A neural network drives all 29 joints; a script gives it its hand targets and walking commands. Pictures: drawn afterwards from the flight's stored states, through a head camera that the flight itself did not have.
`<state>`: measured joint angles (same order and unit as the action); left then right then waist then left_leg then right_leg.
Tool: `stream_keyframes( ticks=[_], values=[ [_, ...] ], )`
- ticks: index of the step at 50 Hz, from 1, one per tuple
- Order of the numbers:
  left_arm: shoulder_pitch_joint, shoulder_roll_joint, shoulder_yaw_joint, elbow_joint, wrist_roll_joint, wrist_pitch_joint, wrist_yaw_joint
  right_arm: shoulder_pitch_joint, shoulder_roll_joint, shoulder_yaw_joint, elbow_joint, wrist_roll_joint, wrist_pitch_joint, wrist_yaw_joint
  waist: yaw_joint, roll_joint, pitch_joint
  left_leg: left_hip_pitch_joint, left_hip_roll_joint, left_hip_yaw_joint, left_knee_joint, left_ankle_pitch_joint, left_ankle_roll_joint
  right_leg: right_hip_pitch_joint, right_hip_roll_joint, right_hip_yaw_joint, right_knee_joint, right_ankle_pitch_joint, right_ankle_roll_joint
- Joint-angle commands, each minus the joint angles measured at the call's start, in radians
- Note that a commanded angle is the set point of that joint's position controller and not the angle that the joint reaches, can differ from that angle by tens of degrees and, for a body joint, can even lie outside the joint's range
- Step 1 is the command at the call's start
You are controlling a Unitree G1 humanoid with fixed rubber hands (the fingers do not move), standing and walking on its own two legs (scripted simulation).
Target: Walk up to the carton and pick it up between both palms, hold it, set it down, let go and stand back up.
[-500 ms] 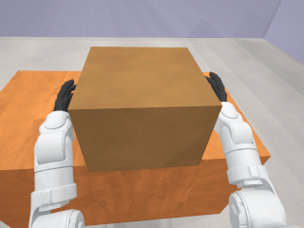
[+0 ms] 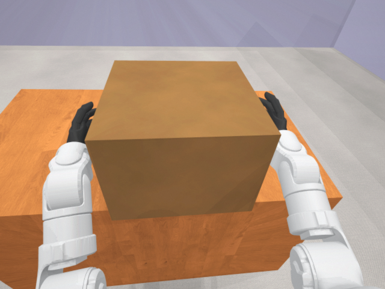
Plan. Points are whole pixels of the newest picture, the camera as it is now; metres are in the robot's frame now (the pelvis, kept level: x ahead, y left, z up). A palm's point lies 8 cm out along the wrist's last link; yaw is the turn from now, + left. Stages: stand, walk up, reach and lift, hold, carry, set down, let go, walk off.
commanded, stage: hold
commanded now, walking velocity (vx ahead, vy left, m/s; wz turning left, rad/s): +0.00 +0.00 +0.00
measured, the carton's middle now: (180, 132) +0.40 +0.01 +0.14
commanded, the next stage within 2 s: none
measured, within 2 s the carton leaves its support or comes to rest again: neither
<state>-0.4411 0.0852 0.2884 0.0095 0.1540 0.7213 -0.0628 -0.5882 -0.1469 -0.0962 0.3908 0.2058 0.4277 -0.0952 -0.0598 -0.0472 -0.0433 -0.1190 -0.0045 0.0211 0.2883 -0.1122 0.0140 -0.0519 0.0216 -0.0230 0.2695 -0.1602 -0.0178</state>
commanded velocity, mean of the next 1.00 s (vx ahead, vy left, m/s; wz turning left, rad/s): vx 0.00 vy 0.00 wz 0.00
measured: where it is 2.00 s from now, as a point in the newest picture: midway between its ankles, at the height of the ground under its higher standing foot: outside the picture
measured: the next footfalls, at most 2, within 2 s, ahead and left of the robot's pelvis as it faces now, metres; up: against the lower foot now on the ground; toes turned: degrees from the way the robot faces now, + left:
none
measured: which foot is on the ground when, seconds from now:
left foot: down 0.00-1.00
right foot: down 0.00-1.00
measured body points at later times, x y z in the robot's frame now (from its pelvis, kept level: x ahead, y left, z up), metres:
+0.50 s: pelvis +0.00 +0.00 +0.00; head -0.04 +0.02 +0.45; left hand +0.35 +0.20 +0.17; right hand +0.37 -0.18 +0.19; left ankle +0.03 +0.11 -0.75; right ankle +0.00 -0.10 -0.75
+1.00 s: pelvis +0.00 +0.00 +0.00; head -0.04 +0.02 +0.45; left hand +0.36 +0.20 +0.17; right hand +0.37 -0.18 +0.19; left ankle +0.03 +0.11 -0.75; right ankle +0.00 -0.10 -0.75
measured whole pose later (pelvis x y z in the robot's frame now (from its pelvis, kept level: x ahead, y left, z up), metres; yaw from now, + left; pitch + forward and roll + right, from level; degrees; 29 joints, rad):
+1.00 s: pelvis +0.00 +0.00 +0.00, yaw +0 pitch -3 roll +0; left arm -0.45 0.08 0.29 0.02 0.15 0.71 -0.06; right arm -0.60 -0.15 -0.10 0.40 0.20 0.42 -0.09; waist -0.06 -0.05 -0.05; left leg -0.12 0.00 0.02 0.29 -0.11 0.01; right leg -0.06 0.02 -0.02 0.27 -0.16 -0.02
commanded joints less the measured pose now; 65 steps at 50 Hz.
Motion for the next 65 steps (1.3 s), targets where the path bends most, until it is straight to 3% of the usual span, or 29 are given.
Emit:
stream_keyframes(
  ticks=[1, 11, 22, 33, 39, 48, 58, 65],
  values=[
    [-0.693, -0.401, -0.470, -0.235, -0.170, -0.075, -0.122, -0.664, 0.445, 0.386, -0.353, 0.117, -0.061, 0.151, -0.005, 0.070, -0.432, 0.262, -0.015, -0.005, 0.016, 0.225, -0.032, -0.013, 0.022, -0.015, -0.030, 0.239, 0.042],
    [-0.683, -0.388, -0.452, -0.219, -0.159, -0.069, -0.126, -0.653, 0.442, 0.386, -0.335, 0.110, -0.054, 0.148, 0.006, 0.061, -0.404, 0.235, -0.015, 0.003, 0.001, 0.192, -0.026, -0.002, 0.019, -0.013, -0.030, 0.225, 0.045],
    [-0.694, -0.387, -0.456, -0.215, -0.157, -0.071, -0.130, -0.650, 0.447, 0.383, -0.311, 0.110, -0.053, 0.146, -0.004, 0.073, -0.406, 0.237, -0.020, 0.003, 0.004, 0.189, -0.026, 0.003, 0.015, -0.012, -0.027, 0.240, 0.048],
    [-0.712, -0.396, -0.464, -0.215, -0.159, -0.074, -0.124, -0.653, 0.448, 0.365, -0.290, 0.102, -0.060, 0.156, -0.009, 0.089, -0.398, 0.246, -0.014, 0.001, 0.002, 0.193, -0.032, -0.023, 0.018, -0.020, -0.036, 0.198, 0.039],
    [-0.718, -0.396, -0.445, -0.179, -0.156, -0.076, -0.128, -0.677, 0.448, 0.355, -0.280, 0.088, -0.062, 0.160, -0.004, 0.068, -0.386, 0.233, -0.013, 0.000, -0.009, 0.140, -0.022, -0.032, 0.016, -0.018, -0.041, 0.155, 0.039],
    [-0.703, -0.395, -0.458, -0.218, -0.163, -0.084, -0.120, -0.668, 0.459, 0.393, -0.325, 0.118, -0.068, 0.150, 0.006, 0.063, -0.436, 0.250, -0.020, 0.001, 0.013, 0.214, -0.026, 0.004, 0.018, -0.012, -0.025, 0.255, 0.048],
    [-0.707, -0.398, -0.463, -0.219, -0.160, -0.070, -0.127, -0.658, 0.441, 0.365, -0.302, 0.109, -0.060, 0.151, -0.012, 0.090, -0.384, 0.247, -0.014, 0.002, 0.002, 0.189, -0.035, -0.030, 0.020, -0.018, -0.037, 0.192, 0.037],
    [-0.690, -0.386, -0.463, -0.241, -0.161, -0.074, -0.120, -0.655, 0.442, 0.394, -0.342, 0.122, -0.057, 0.148, 0.000, 0.070, -0.427, 0.259, -0.017, -0.003, 0.015, 0.240, -0.035, 0.005, 0.023, -0.013, -0.025, 0.265, 0.047]
  ],
)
